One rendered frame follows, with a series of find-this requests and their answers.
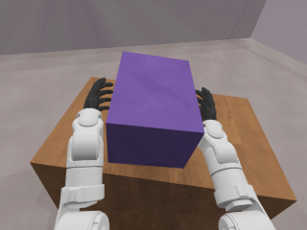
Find right robot hand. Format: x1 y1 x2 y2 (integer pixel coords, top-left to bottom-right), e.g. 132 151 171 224
195 87 217 122

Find pedestal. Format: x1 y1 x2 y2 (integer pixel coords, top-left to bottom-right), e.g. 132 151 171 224
30 77 297 230

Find carton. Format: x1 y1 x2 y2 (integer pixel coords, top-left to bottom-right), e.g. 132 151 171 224
106 51 205 169

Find left robot hand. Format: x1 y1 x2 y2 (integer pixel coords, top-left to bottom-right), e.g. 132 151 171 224
83 78 114 112

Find robot right forearm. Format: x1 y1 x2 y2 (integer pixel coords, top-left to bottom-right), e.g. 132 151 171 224
198 120 275 230

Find robot left upper arm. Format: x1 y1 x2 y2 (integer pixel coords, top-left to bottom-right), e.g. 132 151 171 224
55 211 109 230

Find robot left forearm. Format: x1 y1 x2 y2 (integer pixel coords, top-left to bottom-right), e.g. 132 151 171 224
54 108 105 230

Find robot right upper arm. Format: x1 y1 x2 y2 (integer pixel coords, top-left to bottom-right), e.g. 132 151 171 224
219 210 274 230

